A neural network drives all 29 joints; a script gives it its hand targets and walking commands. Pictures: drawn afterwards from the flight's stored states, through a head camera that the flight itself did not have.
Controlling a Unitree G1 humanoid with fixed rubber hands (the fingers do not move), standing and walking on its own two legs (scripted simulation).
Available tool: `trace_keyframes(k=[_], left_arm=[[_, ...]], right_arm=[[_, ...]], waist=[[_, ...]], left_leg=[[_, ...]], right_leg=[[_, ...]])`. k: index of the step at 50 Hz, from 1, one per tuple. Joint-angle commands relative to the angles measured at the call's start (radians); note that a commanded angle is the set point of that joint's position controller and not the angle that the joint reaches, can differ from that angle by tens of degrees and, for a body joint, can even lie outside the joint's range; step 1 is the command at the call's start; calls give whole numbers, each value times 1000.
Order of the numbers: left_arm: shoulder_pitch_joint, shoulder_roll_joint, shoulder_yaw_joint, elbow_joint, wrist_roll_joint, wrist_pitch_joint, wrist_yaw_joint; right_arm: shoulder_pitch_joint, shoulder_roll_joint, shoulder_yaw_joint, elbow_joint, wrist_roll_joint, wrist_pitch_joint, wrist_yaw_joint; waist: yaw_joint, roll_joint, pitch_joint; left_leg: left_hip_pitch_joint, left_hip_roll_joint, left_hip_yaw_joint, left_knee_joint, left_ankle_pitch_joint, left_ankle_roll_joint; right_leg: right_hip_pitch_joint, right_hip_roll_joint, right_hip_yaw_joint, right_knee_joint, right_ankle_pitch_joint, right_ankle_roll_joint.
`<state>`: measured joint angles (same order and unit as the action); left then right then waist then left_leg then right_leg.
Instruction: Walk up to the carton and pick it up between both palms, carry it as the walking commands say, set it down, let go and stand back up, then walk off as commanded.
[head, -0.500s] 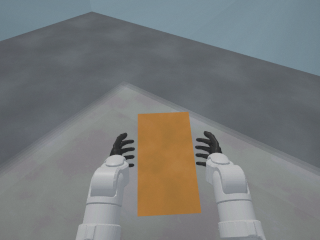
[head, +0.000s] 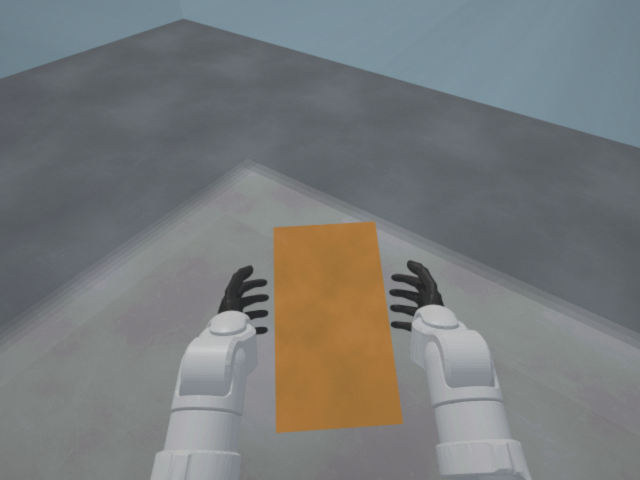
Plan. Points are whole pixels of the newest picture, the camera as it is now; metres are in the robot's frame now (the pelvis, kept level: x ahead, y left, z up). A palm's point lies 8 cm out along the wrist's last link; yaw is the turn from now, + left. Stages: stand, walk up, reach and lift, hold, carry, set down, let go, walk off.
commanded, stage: carry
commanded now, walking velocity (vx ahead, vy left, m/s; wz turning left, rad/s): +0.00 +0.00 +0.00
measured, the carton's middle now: (330, 326) +0.35 +0.00 -0.04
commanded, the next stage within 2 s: hold in 0.30 s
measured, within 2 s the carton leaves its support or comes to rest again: neither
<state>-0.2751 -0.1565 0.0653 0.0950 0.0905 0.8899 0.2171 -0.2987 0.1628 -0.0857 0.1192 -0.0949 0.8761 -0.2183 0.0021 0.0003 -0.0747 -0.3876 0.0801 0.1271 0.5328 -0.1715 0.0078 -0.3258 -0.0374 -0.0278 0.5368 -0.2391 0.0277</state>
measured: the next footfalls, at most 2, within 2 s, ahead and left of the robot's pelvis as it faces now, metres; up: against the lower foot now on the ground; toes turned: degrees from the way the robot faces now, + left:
none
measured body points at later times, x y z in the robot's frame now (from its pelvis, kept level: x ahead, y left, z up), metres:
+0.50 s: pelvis -0.01 +0.00 +0.00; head -0.01 +0.01 +0.45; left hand +0.30 +0.13 +0.02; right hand +0.31 -0.11 +0.03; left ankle +0.07 +0.12 -0.73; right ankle +0.03 -0.14 -0.73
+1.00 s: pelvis +0.02 -0.01 +0.01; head -0.03 +0.00 +0.46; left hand +0.33 +0.12 +0.05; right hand +0.33 -0.12 +0.05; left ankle +0.07 +0.12 -0.73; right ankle +0.03 -0.14 -0.73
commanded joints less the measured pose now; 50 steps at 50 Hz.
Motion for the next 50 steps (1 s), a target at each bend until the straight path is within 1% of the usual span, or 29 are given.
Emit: trace_keyframes(k=[1,15,16,17,18,19,20,21,22,23,24,26,28,29,30,31,33,37,42,46,50], left_arm=[[-363,-807,-339,-165,-188,-50,-156],[-359,-810,-343,-186,-193,-37,-153],[-69,-725,-223,165,16,-68,-212],[-171,-758,-315,140,-28,-139,-244],[-285,-841,-416,27,-77,-185,-284],[-384,-924,-455,-12,-98,-200,-310],[-488,-996,-475,-70,-116,-213,-325],[-570,-1041,-479,-113,-119,-224,-335],[-661,-1071,-493,-137,-142,-230,-352],[-706,-1099,-502,-136,-156,-230,-364],[-730,-1119,-498,-85,-152,-221,-374],[-714,-1145,-445,56,-122,-200,-386],[-687,-1145,-366,195,-76,-184,-393],[-668,-1146,-329,253,-54,-177,-394],[-652,-1149,-303,302,-38,-172,-395],[-643,-1145,-278,338,-23,-171,-396],[-616,-1148,-257,373,-4,-171,-395],[-575,-1160,-267,343,2,-178,-387],[-540,-1170,-316,262,-16,-184,-380],[-516,-1168,-354,195,-32,-184,-379],[-503,-1154,-376,145,-44,-183,-383]], right_arm=[[-355,825,331,-164,187,-50,154],[-350,835,336,-180,193,-36,150],[-91,772,222,171,-45,-45,209],[-163,806,282,282,-19,-116,245],[-230,898,347,200,20,-171,275],[-358,977,409,126,71,-202,301],[-523,1034,485,31,124,-227,326],[-649,1070,540,-36,160,-242,345],[-696,1107,546,-53,166,-250,355],[-707,1124,537,-51,165,-254,359],[-705,1136,513,-5,150,-251,362],[-698,1127,450,95,119,-242,376],[-698,1110,383,208,87,-232,390],[-693,1096,349,255,71,-228,397],[-682,1081,315,295,56,-223,403],[-681,1069,289,335,46,-223,409],[-667,1056,256,371,35,-222,418],[-646,1048,259,350,35,-224,428],[-625,1037,306,256,48,-226,427],[-598,1050,344,194,65,-224,422],[-569,1073,375,155,80,-218,414]], waist=[[-2,10,-316],[-3,9,-314],[82,-65,6],[72,-54,-18],[57,-29,-107],[69,-10,-208],[99,-18,-349],[125,0,-435],[84,-33,-491],[54,-37,-494],[34,-35,-452],[21,-24,-346],[29,-22,-259],[32,-8,-228],[26,2,-206],[30,5,-184],[28,19,-157],[36,24,-154],[37,17,-183],[38,12,-214],[42,-2,-228]], left_leg=[[191,83,-122,-84,16,31],[189,82,-122,-81,16,29],[353,-159,-178,-157,-11,18],[353,-150,-197,-146,62,15],[351,-151,-208,-136,149,4],[383,-157,-214,-115,204,-7],[422,-172,-219,-91,210,-15],[444,-183,-215,-74,200,-19],[484,-184,-216,-54,190,-16],[513,-184,-220,-40,164,-16],[503,-183,-220,-42,101,-18],[458,-175,-222,-63,-16,-22],[415,-175,-220,-91,-95,-23],[404,-174,-223,-108,-112,-24],[399,-172,-226,-128,-114,-27],[407,-174,-228,-143,-107,-30],[425,-174,-229,-169,-55,-35],[457,-170,-232,-202,72,-40],[505,-167,-234,-211,198,-44],[530,-169,-233,-201,246,-43],[535,-173,-228,-186,245,-36]], right_leg=[[34,-69,71,-83,89,-57],[30,-70,70,-85,82,-59],[-68,104,124,-176,-10,-58],[-64,92,152,-173,37,-59],[12,99,164,-160,125,-51],[13,99,174,-141,163,-56],[46,99,180,-127,137,-66],[79,96,183,-120,119,-70],[80,93,183,-116,115,-73],[52,86,183,-120,87,-79],[33,82,178,-129,28,-83],[3,81,160,-143,-82,-87],[-2,80,146,-158,-151,-91],[3,83,138,-159,-157,-90],[19,89,129,-160,-142,-88],[19,89,124,-168,-136,-90],[41,97,116,-179,-85,-87],[102,114,108,-192,33,-74],[145,124,107,-206,137,-60],[148,123,112,-213,178,-56],[140,115,122,-219,191,-52]])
